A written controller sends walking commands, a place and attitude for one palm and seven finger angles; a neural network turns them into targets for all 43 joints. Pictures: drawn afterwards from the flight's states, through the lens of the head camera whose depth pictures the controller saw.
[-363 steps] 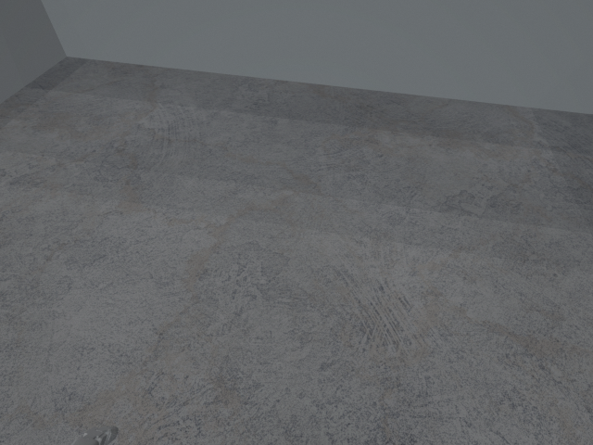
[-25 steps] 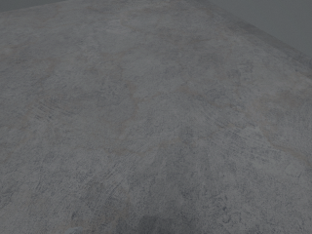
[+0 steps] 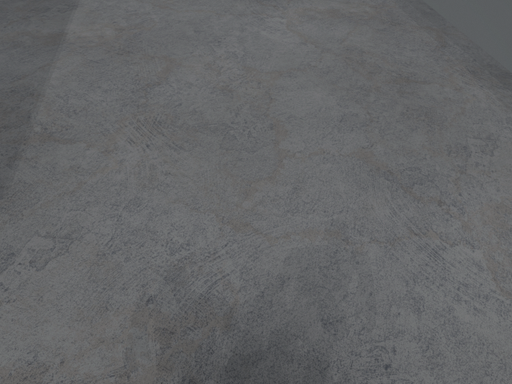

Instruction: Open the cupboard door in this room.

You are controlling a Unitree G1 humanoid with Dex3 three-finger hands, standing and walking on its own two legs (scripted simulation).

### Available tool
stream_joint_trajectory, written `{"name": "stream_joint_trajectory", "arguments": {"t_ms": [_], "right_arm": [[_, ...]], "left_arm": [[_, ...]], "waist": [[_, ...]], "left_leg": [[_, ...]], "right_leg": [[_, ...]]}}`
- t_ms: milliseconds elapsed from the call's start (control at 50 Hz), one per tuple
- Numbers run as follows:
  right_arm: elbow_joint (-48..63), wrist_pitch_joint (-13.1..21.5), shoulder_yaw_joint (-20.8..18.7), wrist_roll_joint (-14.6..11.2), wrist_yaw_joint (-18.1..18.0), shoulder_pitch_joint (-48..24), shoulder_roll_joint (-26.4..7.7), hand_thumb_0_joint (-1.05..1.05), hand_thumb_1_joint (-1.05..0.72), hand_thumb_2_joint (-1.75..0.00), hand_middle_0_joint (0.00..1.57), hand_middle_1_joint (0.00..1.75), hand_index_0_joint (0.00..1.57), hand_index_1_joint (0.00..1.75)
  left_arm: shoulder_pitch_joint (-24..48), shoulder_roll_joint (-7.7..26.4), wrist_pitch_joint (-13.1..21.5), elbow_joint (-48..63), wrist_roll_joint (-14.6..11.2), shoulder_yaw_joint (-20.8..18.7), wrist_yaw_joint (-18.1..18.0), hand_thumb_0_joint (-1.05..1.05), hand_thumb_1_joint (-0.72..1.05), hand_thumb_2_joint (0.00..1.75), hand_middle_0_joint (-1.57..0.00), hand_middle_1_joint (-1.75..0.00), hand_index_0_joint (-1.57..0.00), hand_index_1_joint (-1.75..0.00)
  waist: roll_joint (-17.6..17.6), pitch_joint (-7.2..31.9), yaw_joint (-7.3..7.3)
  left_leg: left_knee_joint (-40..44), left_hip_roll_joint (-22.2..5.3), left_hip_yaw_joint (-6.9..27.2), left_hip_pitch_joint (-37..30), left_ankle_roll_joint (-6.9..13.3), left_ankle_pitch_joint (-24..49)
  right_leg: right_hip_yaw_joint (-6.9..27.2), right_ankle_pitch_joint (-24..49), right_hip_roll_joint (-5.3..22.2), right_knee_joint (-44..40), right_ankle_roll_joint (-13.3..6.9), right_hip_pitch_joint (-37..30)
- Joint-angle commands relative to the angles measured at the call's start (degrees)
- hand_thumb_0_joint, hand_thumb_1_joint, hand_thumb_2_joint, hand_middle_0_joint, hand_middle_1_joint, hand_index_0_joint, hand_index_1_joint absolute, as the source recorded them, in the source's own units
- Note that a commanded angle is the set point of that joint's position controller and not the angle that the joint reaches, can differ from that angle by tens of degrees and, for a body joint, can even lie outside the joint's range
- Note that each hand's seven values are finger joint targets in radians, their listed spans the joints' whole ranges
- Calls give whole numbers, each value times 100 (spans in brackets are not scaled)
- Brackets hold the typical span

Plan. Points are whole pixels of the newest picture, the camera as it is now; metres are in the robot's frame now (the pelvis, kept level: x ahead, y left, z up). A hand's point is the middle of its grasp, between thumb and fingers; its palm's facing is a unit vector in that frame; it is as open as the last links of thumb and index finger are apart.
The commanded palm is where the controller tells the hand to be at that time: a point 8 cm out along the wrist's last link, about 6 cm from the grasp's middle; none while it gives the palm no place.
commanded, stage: turn or walk to find it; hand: left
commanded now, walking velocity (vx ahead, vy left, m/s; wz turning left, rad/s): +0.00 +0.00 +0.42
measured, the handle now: out of the picture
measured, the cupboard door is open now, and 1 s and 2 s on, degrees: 0 0 0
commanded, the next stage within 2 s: none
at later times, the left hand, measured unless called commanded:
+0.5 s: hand out of the picture +0.04 +0.17 -0.13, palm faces +0.21 -0.94 -0.29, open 7.4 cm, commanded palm none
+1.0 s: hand out of the picture -0.15 +0.19 -0.17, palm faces +0.47 -0.85 -0.26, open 7.4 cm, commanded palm none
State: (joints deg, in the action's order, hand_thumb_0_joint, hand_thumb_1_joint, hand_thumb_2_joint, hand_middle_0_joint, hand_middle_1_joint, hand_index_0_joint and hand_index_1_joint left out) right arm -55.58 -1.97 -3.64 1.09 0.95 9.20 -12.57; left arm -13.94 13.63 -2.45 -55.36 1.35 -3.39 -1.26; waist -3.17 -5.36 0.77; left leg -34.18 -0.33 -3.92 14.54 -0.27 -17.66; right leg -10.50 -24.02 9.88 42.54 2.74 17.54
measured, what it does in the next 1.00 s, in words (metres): steps on the spot, turning left: right foot, then left foot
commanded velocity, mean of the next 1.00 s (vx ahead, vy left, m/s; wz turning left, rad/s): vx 0.00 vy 0.00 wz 0.42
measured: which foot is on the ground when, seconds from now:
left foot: down 0.00-0.42, up 0.44-0.90, down 0.92-1.00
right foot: up 0.00-0.40, down 0.42-0.92, up 0.94-1.00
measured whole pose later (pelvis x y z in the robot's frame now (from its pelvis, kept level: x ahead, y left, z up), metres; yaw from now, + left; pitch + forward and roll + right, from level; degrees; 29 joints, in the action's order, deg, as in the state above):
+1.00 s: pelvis -0.07 -0.01 +0.01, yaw +25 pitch -1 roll +0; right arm -54.8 -1.2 -2.8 1.3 0.4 7.7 -11.7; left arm -14.9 14.7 -4.3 -57.5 1.3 -3.8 -1.4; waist -2.9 -4.4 1.7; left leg -33.5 -0.5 -3.6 13.7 1.4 -18.5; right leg -7.3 -28.8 8.0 53.8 3.3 22.3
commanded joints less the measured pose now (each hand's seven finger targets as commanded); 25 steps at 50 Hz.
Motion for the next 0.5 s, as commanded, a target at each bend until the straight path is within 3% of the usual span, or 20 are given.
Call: {"name": "stream_joint_trajectory", "arguments": {"t_ms": [0, 40, 80, 180, 240, 320, 360, 380, 400, 420, 440, 460, 480], "right_arm": [[178, 115, -215, 18, -200, 711, -1239, 0, -90, -90, 20, 30, 20, 30], [333, 151, -119, 15, -213, 198, -997, 0, -90, -90, 20, 30, 20, 30], [349, 184, -98, -7, -210, 241, -977, 0, -90, -90, 20, 30, 20, 30], [354, 150, -158, 4, -189, 432, -1007, 0, -90, -90, 20, 30, 20, 30], [381, 114, -191, 31, -175, 448, -1036, 0, -90, -90, 20, 30, 20, 30], [437, 70, -231, 48, -151, 333, -1033, 0, -90, -90, 20, 30, 20, 30], [493, 54, -246, 15, -139, 187, -986, 0, -90, -90, 20, 30, 20, 30], [523, 60, -233, -30, -117, 226, -812, 0, -90, -90, 20, 30, 20, 30], [621, 69, -172, -82, -82, 343, -436, 0, -90, -90, 20, 30, 20, 30], [737, 35, -203, -29, -80, 217, -463, 0, -90, -90, 20, 30, 20, 30], [647, -67, -253, 34, -94, 164, -642, 0, -90, -90, 20, 30, 20, 30], [520, -103, -284, 30, -67, 182, -643, 0, -90, -90, 20, 30, 20, 30], [379, -130, -275, 31, -31, 347, -602, 0, -90, -90, 20, 30, 20, 30]], "left_arm": [[584, 480, 8, 609, -50, -118, -37, 0, 90, 90, -20, -30, -20, -30], [326, 478, 42, 417, -40, -134, 42, 0, 90, 90, -20, -30, -20, -30], [241, 485, 45, 344, -44, -126, 57, 0, 90, 90, -20, -30, -20, -30], [394, 424, 34, 487, -60, -94, 27, 0, 90, 90, -20, -30, -20, -30], [505, 361, 48, 597, -67, -84, 20, 0, 90, 90, -20, -30, -20, -30], [304, 331, 108, 614, -97, -67, -4, 0, 90, 90, -20, -30, -20, -30], [-160, 371, 171, 515, -107, -88, -20, 0, 90, 90, -20, -30, -20, -30], [-318, 553, 226, 489, -81, -126, -45, 0, 90, 90, -20, -30, -20, -30], [-435, 1036, 289, 501, 15, -223, -96, 0, 90, 90, -20, -30, -20, -30], [-328, 1317, 262, 625, 13, -239, -87, 0, 90, 90, -20, -30, -20, -30], [-93, 1133, 283, 687, -32, -270, -110, 0, 90, 90, -20, -30, -20, -30], [161, 953, 274, 728, -35, -208, -95, 0, 90, 90, -20, -30, -20, -30], [434, 774, 284, 759, -42, -151, -80, 0, 90, 90, -20, -30, -20, -30]], "waist": [[1899, 631, -417], [1262, 489, -135], [1105, 536, -145], [1008, 565, -245], [1120, 592, -289], [1194, 624, -193], [1117, 830, 38], [604, 901, 114], [-862, 949, 145], [-1167, 677, 181], [-1248, 539, 133], [-737, 277, -13], [-459, 141, -173]], "left_leg": [[1544, -1882, 2093, -758, 990, 3063], [1551, -1477, 1563, -652, 869, 2811], [1584, -1297, 1420, -682, 820, 2951], [1627, -1326, 1785, -791, 980, 2493], [1591, -1330, 2025, -722, 1035, 2235], [1382, -1171, 2285, -279, 967, 2371], [1002, -923, 2178, 137, 745, 2045], [622, -618, 1991, 684, 468, 1404], [-518, 135, 1154, 1745, 39, -99], [-1758, 420, 782, 1848, -133, -1472], [-2582, 178, 1071, 1758, -92, -1430], [-3168, 121, 1041, 1761, -102, -1074], [-3486, 37, 957, 1767, -143, -667]], "right_leg": [[935, -792, -278, 2149, 89, 1393], [917, -107, -289, 2280, 134, 1348], [902, 116, -337, 2180, 180, 1220], [918, -16, -466, 1472, 227, 1107], [922, -171, -556, 935, 194, 931], [833, -13, -779, -208, 92, 151], [773, 822, -801, -1426, 65, -726], [1016, 1229, -516, -2160, -4, -1429], [2432, 1217, 850, -2660, -454, -2077], [2995, 1683, 1812, -2827, -1028, -1272], [2912, 1368, 1679, -2933, -1163, -664], [2549, 1182, 1351, -2914, -1087, -368], [1986, 1177, 1048, -2824, -962, -287]]}}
